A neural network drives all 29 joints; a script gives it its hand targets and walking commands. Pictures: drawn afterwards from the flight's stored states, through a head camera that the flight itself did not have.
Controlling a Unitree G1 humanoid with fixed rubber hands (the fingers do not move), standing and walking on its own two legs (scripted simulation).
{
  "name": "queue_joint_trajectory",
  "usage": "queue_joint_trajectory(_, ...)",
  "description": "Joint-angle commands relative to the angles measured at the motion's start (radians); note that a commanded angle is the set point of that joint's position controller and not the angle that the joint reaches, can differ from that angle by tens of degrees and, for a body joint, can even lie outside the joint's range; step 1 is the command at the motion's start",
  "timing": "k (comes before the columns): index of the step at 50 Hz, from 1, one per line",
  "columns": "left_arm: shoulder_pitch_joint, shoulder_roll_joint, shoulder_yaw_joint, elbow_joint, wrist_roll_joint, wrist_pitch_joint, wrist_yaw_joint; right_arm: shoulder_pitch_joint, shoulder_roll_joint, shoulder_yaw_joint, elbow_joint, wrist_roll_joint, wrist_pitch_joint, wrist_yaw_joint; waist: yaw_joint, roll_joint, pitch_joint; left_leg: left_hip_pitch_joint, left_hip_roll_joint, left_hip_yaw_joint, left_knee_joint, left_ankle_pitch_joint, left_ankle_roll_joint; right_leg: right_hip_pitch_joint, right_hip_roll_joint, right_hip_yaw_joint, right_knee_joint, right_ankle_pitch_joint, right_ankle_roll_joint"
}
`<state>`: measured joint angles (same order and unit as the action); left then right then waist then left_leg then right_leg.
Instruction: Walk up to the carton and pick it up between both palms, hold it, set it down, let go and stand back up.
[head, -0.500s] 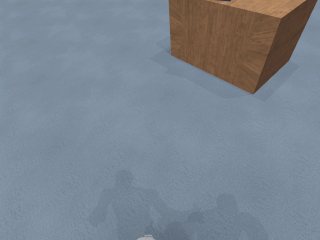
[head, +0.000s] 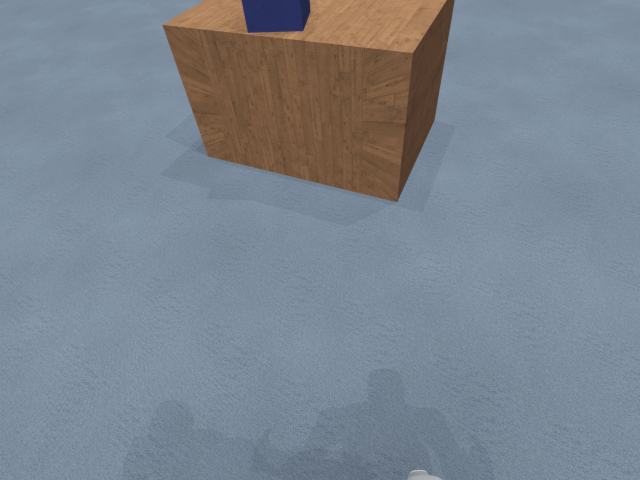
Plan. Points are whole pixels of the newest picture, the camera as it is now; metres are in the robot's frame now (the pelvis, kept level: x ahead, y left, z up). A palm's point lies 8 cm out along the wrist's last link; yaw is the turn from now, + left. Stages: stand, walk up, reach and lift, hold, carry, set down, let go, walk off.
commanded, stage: walk up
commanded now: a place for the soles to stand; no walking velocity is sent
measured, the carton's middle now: out of the picture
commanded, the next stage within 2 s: none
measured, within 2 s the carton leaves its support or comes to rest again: neither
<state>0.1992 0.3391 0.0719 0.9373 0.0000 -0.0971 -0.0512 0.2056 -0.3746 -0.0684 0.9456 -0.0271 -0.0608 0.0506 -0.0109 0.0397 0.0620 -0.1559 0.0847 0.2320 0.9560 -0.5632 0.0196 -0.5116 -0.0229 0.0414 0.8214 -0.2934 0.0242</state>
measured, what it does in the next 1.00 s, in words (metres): walks ahead, turning right: left foot, then right foot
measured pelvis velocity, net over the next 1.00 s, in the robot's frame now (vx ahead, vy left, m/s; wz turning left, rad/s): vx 0.39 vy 0.16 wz -0.33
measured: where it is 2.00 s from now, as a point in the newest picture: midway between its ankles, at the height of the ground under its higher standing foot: (281, 334)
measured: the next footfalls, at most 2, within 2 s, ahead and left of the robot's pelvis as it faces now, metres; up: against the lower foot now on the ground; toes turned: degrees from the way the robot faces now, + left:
left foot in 0.20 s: +0.19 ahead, +0.21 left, +0.00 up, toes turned -2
right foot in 0.46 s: +0.29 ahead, -0.07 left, +0.00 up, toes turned -7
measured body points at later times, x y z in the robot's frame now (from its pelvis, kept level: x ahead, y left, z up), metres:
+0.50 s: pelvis +0.20 +0.08 -0.01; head +0.23 +0.07 +0.43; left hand +0.36 +0.37 -0.12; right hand +0.19 -0.23 -0.15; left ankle +0.15 +0.21 -0.69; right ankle +0.25 -0.06 -0.70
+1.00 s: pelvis +0.39 +0.16 -0.02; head +0.42 +0.14 +0.43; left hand +0.58 +0.42 -0.13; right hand +0.36 -0.16 -0.14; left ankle +0.41 +0.25 -0.70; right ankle +0.42 +0.00 -0.67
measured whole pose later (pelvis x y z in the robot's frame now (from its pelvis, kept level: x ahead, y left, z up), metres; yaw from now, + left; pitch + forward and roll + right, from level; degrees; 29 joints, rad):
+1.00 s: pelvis +0.39 +0.16 -0.02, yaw -19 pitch -1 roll +1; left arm 0.20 0.35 0.06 0.95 0.00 -0.11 0.03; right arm 0.22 -0.37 -0.09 0.92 -0.03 -0.07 0.05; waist -0.02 0.00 0.08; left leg -0.41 0.05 0.15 0.98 -0.54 0.04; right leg -0.65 0.01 0.08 1.13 -0.47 -0.03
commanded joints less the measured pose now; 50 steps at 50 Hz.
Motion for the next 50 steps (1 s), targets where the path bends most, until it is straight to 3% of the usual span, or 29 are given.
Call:
queue_joint_trajectory(1, 0.288, 0.452, 0.105, -0.031, -0.02, -0.005, 0.073, -0.251, -0.274, -0.049, -0.205, 0.023, -0.067, -0.01, 0.193, -0.191, -0.162, -0.804, -0.059, -0.313, 0.495, -0.013, -0.082, 0.83, -0.348, 0.771, -0.413, 0.256, -0.459)
queue_joint_trajectory(3, 0.169, 0.393, 0.085, -0.058, -0.017, -0.012, 0.088, -0.198, -0.259, -0.054, -0.186, 0.006, -0.07, -0.002, 0.11, -0.144, -0.142, -0.703, 0.038, -0.377, 0.316, 0.012, -0.051, 0.612, -0.308, 0.574, -0.355, 0.336, -0.368)
queue_joint_trajectory(6, -0.005, 0.38, 0.074, -0.099, 0.005, -0.024, 0.082, -0.106, -0.248, -0.072, -0.166, 0.005, -0.06, 0.021, 0.024, -0.188, -0.078, -0.447, 0.067, -0.379, -0.026, -0.109, -0.028, 0.195, -0.278, 0.42, -0.336, 0.047, -0.312)
queue_joint_trajectory(7, -0.061, 0.393, 0.076, -0.111, 0.011, -0.029, 0.078, -0.049, -0.243, -0.08, -0.15, 0.006, -0.062, 0.025, -0.015, -0.19, -0.07, -0.337, 0.056, -0.334, -0.146, -0.015, -0.027, 0.071, -0.273, 0.365, -0.323, -0.04, -0.296)
queue_joint_trajectory(8, -0.16, 0.396, 0.074, -0.124, 0.012, -0.027, 0.073, 0.083, -0.234, -0.091, -0.1, 0.0, -0.065, 0.022, -0.102, -0.17, -0.085, -0.132, 0.032, -0.261, -0.296, 0.155, -0.033, -0.066, -0.216, 0.237, -0.197, -0.079, -0.242)
queue_joint_trajectory(9, -0.233, 0.333, 0.055, -0.135, 0.019, -0.018, 0.07, 0.274, -0.242, -0.115, -0.024, -0.013, -0.067, 0.011, -0.205, -0.039, -0.111, 0.097, -0.035, -0.182, -0.368, 0.234, -0.047, -0.221, -0.121, 0.12, 0.034, -0.105, -0.176)
queue_joint_trajectory(10, -0.187, 0.193, 0.009, -0.128, 0.019, -0.015, 0.074, 0.428, -0.331, -0.146, 0.017, -0.04, -0.065, -0.004, -0.265, 0.337, -0.123, 0.226, 0.049, -0.416, -0.51, -0.001, -0.035, -0.41, 0.076, 0.023, 0.4, -0.22, -0.13)
queue_joint_trajectory(11, -0.162, 0.182, 0.001, -0.125, 0.006, -0.011, 0.08, 0.311, -0.397, -0.148, -0.043, -0.037, -0.061, -0.009, -0.203, 0.385, -0.084, 0.137, 0.238, -0.836, -0.699, -0.341, 0.031, -0.508, 0.138, 0.05, 0.539, -0.287, -0.099)
queue_joint_trajectory(12, -0.209, 0.291, 0.027, -0.13, 0.014, -0.019, 0.075, 0.188, -0.422, -0.146, -0.085, -0.011, -0.056, -0.011, -0.171, 0.221, -0.055, 0.012, 0.316, -1.105, -0.899, -0.53, 0.1, -0.477, 0.107, 0.091, 0.55, -0.251, -0.089)
queue_joint_trajectory(13, -0.206, 0.342, 0.039, -0.114, 0.014, -0.028, 0.065, 0.094, -0.412, -0.137, -0.108, 0.002, -0.053, -0.013, -0.115, 0.122, 0.031, -0.051, 0.332, -1.109, -0.868, -0.479, 0.151, -0.46, 0.035, 0.088, 0.554, -0.176, -0.076)
queue_joint_trajectory(16, -0.133, 0.329, 0.051, -0.059, 0.001, -0.036, 0.057, 0.049, -0.328, -0.095, -0.111, -0.009, -0.053, -0.024, -0.057, 0.112, 0.035, 0.008, 0.263, -0.735, -0.612, 0.006, 0.221, -0.394, -0.031, 0.044, 0.389, -0.122, -0.053)
queue_joint_trajectory(20, -0.166, 0.268, 0.038, -0.101, 0.003, -0.062, 0.054, 0.085, -0.337, -0.097, -0.11, -0.016, -0.044, -0.016, -0.076, 0.14, -0.02, 0.08, 0.307, -0.549, -0.459, 0.589, 0.274, -0.284, -0.038, -0.048, 0.082, -0.237, -0.048)
queue_joint_trajectory(22, -0.027, 0.258, 0.041, -0.057, 0.002, -0.07, 0.06, -0.016, -0.327, -0.09, -0.14, -0.006, -0.026, -0.013, 0.013, 0.127, -0.061, -0.091, 0.237, -0.365, -0.316, 0.606, 0.2, 0.035, 0.018, -0.154, -0.138, -0.059, -0.078)
queue_joint_trajectory(23, 0.154, 0.302, 0.067, -0.004, 0.004, -0.072, 0.07, -0.075, -0.283, -0.077, -0.161, -0.002, -0.022, -0.009, 0.119, 0.018, -0.146, -0.266, 0.152, -0.263, -0.074, 0.667, 0.129, 0.379, 0.063, -0.137, -0.213, 0.043, -0.102)
queue_joint_trajectory(24, 0.333, 0.415, 0.112, 0.03, 0.009, -0.07, 0.088, -0.092, -0.197, -0.052, -0.184, 0.002, -0.027, -0.005, 0.202, -0.207, -0.202, -0.5, 0.058, -0.173, 0.255, 0.61, 0.041, 0.592, -0.048, 0.209, -0.275, -0.137, -0.152)
queue_joint_trajectory(25, 0.358, 0.507, 0.127, 0.03, -0.007, -0.063, 0.091, -0.094, -0.199, -0.051, -0.21, 0.021, -0.033, -0.004, 0.165, -0.386, -0.22, -0.725, -0.076, -0.206, 0.364, 0.125, -0.02, 0.719, -0.288, 0.789, -0.419, -0.017, -0.303)
queue_joint_trajectory(26, 0.308, 0.497, 0.116, -0.008, -0.023, -0.058, 0.092, -0.156, -0.294, -0.06, -0.202, 0.007, -0.027, -0.009, 0.155, -0.225, -0.162, -0.805, -0.063, -0.299, 0.411, 0.027, -0.019, 0.726, -0.351, 0.912, -0.424, 0.023, -0.372)
queue_joint_trajectory(27, 0.264, 0.47, 0.107, -0.015, -0.027, -0.056, 0.1, -0.192, -0.303, -0.065, -0.184, 0.003, -0.024, -0.01, 0.139, -0.139, -0.107, -0.82, -0.037, -0.33, 0.416, 0.034, -0.022, 0.686, -0.35, 0.833, -0.391, 0.104, -0.385)
queue_joint_trajectory(30, 0.168, 0.401, 0.087, -0.03, -0.015, -0.047, 0.114, -0.134, -0.265, -0.078, -0.157, -0.008, -0.027, -0.009, 0.08, -0.142, -0.103, -0.734, 0.036, -0.341, 0.326, 0.035, -0.027, 0.536, -0.277, 0.595, -0.282, 0.359, -0.351)
queue_joint_trajectory(33, 0.07, 0.393, 0.082, -0.062, -0.002, -0.051, 0.11, -0.112, -0.259, -0.092, -0.173, -0.004, -0.025, 0.009, 0.042, -0.171, -0.074, -0.58, 0.063, -0.346, 0.077, -0.009, -0.033, 0.299, -0.27, 0.485, -0.28, 0.204, -0.326)
queue_joint_trajectory(35, -0.022, 0.415, 0.083, -0.076, 0.003, -0.055, 0.107, -0.082, -0.26, -0.105, -0.172, -0.002, -0.033, 0.018, 0.002, -0.198, -0.057, -0.439, 0.057, -0.32, -0.067, 0.094, -0.031, 0.14, -0.263, 0.415, -0.242, 0.111, -0.306)
queue_joint_trajectory(37, -0.182, 0.363, 0.059, -0.102, 0.012, -0.039, 0.103, 0.22, -0.261, -0.134, -0.068, -0.009, -0.042, 0.011, -0.179, -0.08, -0.12, 0.024, -0.018, -0.222, -0.272, 0.223, -0.028, -0.174, -0.157, 0.195, 0.067, 0.028, -0.186)
queue_joint_trajectory(38, -0.152, 0.23, 0.02, -0.093, 0.017, -0.037, 0.102, 0.416, -0.346, -0.169, -0.014, -0.032, -0.042, -0.005, -0.268, 0.283, -0.15, 0.204, 0.025, -0.427, -0.458, -0.03, -0.007, -0.351, 0.034, 0.06, 0.488, -0.026, -0.116)
queue_joint_trajectory(39, -0.141, 0.177, -0.007, -0.101, 0.002, -0.036, 0.107, 0.335, -0.4, -0.167, -0.059, -0.018, -0.04, -0.014, -0.22, 0.401, -0.077, 0.137, 0.202, -0.846, -0.677, -0.268, 0.021, -0.505, 0.143, 0.048, 0.621, -0.286, -0.074)
queue_joint_trajectory(40, -0.17, 0.302, 0.024, -0.103, 0.004, -0.034, 0.107, 0.209, -0.428, -0.168, -0.099, 0.004, -0.031, -0.011, -0.178, 0.225, -0.076, 0.033, 0.283, -1.136, -0.885, -0.483, 0.077, -0.464, 0.123, 0.089, 0.641, -0.262, -0.079)
queue_joint_trajectory(41, -0.144, 0.352, 0.036, -0.079, 0.005, -0.038, 0.097, 0.105, -0.41, -0.157, -0.127, 0.019, -0.027, -0.011, -0.118, 0.1, -0.02, -0.029, 0.295, -1.133, -0.863, -0.46, 0.103, -0.432, 0.052, 0.093, 0.635, -0.18, -0.068)
queue_joint_trajectory(42, -0.125, 0.36, 0.04, -0.052, 0.0, -0.038, 0.09, 0.058, -0.373, -0.138, -0.138, 0.008, -0.027, -0.016, -0.086, 0.061, 0.03, -0.038, 0.28, -1.012, -0.763, -0.314, 0.123, -0.444, 0.003, 0.054, 0.608, -0.131, -0.063)
queue_joint_trajectory(44, -0.093, 0.332, 0.044, -0.029, -0.007, -0.039, 0.089, 0.067, -0.318, -0.109, -0.126, -0.002, -0.031, -0.024, -0.064, 0.105, 0.032, -0.043, 0.219, -0.75, -0.628, -0.013, 0.131, -0.387, -0.028, 0.049, 0.48, -0.082, -0.058)
queue_joint_trajectory(50, -0.117, 0.273, 0.032, -0.064, -0.004, -0.061, 0.089, 0.073, -0.33, -0.11, -0.12, -0.02, -0.015, -0.014, -0.065, 0.13, 0.016, -0.049, 0.277, -0.518, -0.495, 0.531, 0.23, -0.233, -0.036, -0.102, 0.117, -0.182, -0.058)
